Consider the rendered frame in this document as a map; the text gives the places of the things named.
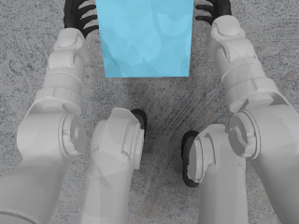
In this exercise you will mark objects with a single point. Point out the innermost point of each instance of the left robot hand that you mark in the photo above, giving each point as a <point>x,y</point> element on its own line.
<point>72,16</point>

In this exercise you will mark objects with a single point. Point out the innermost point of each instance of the carton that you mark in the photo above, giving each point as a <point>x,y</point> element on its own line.
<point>145,38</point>

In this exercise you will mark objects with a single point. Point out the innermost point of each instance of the left robot upper arm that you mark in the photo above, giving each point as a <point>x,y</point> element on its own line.
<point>48,142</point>

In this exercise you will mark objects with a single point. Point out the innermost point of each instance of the robot right shin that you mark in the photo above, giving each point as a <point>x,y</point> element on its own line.
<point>213,128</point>

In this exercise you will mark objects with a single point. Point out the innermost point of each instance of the left robot thigh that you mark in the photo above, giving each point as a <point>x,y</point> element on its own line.
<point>108,179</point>

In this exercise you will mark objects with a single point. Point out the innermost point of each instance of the left robot forearm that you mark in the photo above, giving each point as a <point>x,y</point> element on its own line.
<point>64,78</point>

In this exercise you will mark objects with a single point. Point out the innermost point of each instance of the right robot hand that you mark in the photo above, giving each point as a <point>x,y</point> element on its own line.
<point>219,8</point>

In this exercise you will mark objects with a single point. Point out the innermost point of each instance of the right robot upper arm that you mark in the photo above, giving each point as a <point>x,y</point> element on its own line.
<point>268,136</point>

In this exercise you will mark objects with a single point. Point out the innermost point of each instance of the right robot forearm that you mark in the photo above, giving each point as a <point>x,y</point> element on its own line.
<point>239,68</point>

